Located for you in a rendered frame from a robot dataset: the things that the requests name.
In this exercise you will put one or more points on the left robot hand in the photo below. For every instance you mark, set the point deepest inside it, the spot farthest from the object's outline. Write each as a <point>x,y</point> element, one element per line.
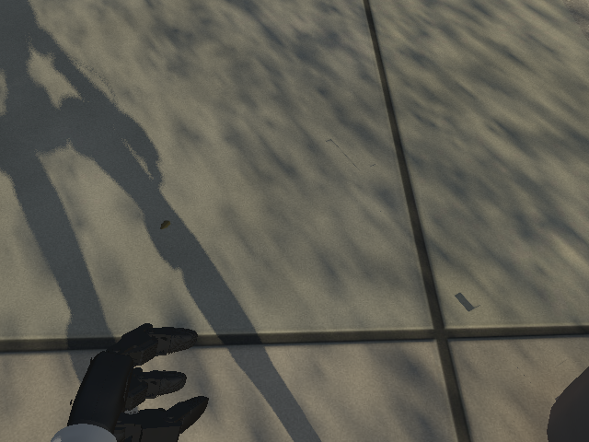
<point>112,386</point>

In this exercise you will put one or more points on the left robot forearm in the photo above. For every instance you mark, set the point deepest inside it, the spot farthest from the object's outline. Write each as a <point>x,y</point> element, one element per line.
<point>83,433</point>

